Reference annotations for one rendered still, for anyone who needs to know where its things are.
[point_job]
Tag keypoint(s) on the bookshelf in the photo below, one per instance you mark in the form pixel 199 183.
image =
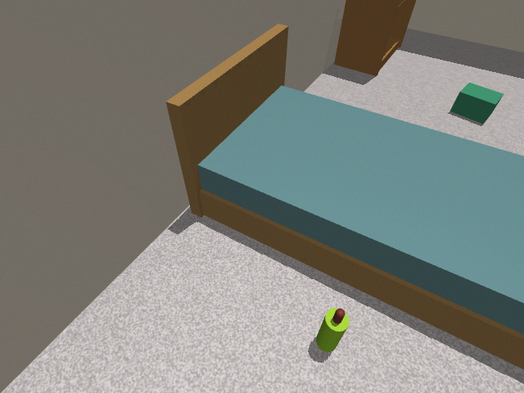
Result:
pixel 371 31

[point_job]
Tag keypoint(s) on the bed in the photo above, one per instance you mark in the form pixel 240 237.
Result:
pixel 425 221

